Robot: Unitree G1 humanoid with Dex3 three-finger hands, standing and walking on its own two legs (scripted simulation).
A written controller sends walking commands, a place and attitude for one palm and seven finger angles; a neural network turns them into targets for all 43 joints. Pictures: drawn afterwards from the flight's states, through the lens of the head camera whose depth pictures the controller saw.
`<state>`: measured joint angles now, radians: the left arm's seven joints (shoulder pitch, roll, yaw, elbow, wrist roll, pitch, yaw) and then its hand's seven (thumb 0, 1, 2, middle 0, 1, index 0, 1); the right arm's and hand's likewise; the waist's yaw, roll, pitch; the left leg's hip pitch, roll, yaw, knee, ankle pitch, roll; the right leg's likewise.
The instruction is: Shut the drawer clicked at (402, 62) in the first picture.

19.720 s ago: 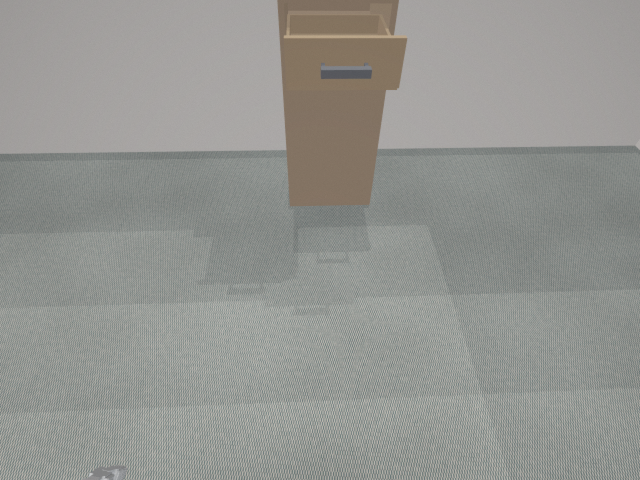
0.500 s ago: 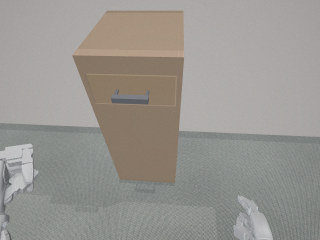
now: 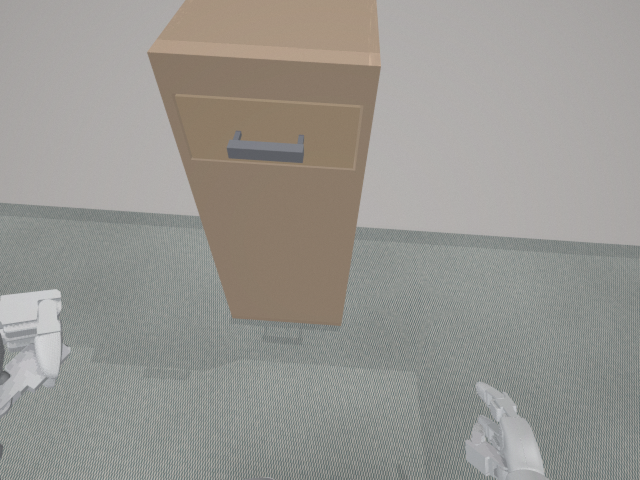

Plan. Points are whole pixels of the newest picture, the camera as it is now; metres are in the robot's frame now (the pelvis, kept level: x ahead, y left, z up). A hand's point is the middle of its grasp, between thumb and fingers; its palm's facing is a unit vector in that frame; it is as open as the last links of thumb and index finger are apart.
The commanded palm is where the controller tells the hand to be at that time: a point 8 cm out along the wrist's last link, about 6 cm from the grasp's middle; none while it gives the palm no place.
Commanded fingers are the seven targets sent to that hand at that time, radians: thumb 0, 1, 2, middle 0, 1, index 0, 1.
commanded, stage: step back with the hand held close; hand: left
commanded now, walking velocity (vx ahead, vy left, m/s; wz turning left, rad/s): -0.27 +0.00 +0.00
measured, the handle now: (267, 144) +0.66 +0.14 +0.02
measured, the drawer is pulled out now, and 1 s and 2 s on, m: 0.00 0.00 0.00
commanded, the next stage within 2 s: stop stepping back and stand still in 0.70 s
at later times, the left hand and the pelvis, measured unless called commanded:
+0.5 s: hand (5, 397) +0.15 +0.25 +0.17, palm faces +0.35 -0.80 -0.48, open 3.2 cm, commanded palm +0.07 +0.29 +0.18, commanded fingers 0.00 0.90 0.90 -1.40 -1.60 -1.40 -1.60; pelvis -0.05 +0.01 +0.00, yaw +2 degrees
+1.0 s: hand out of the picture +0.07 +0.24 +0.16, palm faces +0.34 -0.85 -0.41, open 3.2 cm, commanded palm +0.02 +0.28 +0.18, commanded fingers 0.00 0.90 0.90 -1.40 -1.60 -1.40 -1.60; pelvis -0.11 +0.00 +0.00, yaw -2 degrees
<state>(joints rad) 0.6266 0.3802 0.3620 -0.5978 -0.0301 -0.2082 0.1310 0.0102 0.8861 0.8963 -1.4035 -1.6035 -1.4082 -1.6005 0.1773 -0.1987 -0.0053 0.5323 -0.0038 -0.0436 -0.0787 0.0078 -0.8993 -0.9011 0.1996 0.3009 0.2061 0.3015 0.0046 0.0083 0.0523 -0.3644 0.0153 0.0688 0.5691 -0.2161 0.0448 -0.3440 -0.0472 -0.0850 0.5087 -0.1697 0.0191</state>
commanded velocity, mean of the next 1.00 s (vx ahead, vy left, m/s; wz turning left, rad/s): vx -0.27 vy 0.01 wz -0.01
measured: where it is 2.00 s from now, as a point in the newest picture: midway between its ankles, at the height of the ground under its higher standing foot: outside the picture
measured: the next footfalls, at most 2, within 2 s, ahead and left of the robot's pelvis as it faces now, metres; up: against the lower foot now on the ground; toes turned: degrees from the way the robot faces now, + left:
right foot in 0.66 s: -0.14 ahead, -0.08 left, +0.00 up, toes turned +1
left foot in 1.64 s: -0.08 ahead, +0.13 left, +0.00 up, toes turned +0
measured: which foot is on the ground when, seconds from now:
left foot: down 0.00-1.00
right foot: down 0.00-0.40, up 0.42-0.64, down 0.66-1.00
